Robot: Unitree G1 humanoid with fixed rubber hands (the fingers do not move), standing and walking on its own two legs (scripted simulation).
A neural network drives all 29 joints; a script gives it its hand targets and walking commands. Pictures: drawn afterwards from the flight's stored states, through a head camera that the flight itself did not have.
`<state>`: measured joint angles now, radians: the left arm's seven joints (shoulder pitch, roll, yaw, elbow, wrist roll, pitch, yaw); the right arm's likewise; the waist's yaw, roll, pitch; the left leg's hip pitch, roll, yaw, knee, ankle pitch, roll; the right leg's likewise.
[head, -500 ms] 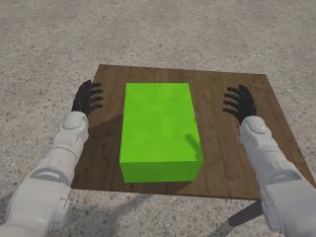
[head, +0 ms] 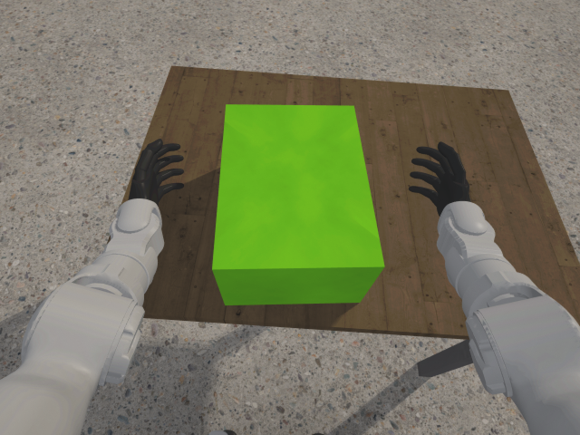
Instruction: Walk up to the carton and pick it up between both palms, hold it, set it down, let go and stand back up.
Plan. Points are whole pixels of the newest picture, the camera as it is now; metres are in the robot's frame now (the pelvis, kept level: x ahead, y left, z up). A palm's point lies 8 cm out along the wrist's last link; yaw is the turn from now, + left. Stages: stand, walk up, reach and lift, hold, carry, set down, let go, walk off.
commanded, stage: reach and lift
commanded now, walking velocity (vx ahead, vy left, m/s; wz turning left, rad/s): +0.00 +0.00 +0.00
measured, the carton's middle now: (291, 202) +0.48 +0.02 -0.03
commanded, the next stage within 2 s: none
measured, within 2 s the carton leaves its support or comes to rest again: neither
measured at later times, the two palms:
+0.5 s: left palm (181, 215) +0.44 +0.19 -0.03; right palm (417, 221) +0.46 -0.17 -0.02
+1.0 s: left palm (187, 211) +0.43 +0.18 -0.01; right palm (393, 215) +0.45 -0.13 +0.00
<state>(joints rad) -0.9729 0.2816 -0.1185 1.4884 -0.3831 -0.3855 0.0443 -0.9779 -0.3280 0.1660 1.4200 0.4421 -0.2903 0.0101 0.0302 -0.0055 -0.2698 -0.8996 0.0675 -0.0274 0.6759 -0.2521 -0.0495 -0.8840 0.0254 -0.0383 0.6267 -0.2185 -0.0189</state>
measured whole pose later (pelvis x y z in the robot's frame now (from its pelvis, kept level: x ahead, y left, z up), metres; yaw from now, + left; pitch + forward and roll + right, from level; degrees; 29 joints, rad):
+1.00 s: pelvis -0.01 +0.01 -0.03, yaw -1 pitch +31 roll -2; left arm -1.00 0.14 0.12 1.45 -0.12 -0.48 0.13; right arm -1.03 -0.14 -0.18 1.47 0.06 -0.42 -0.07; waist 0.03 0.00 -0.27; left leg -1.08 0.06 -0.04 0.87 -0.32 -0.04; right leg -1.06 0.02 -0.03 0.81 -0.28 -0.01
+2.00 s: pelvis +0.02 +0.01 +0.01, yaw +0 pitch +26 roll -1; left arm -0.83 0.07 0.48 1.37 0.23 -0.67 0.10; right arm -0.81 0.02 -0.62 1.27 -0.43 -0.62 -0.07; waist 0.00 0.01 -0.13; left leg -0.79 0.06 -0.01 0.57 -0.23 -0.04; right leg -0.78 0.02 -0.03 0.52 -0.20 -0.01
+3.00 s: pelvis +0.01 +0.00 +0.01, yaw +0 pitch +30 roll -1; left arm -0.88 0.11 0.31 1.53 0.04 -0.78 0.11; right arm -0.88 -0.06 -0.43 1.52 -0.29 -0.81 -0.14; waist 0.01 0.02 -0.20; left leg -0.89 0.07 -0.01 0.58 -0.22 -0.05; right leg -0.87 0.02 -0.05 0.52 -0.18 -0.02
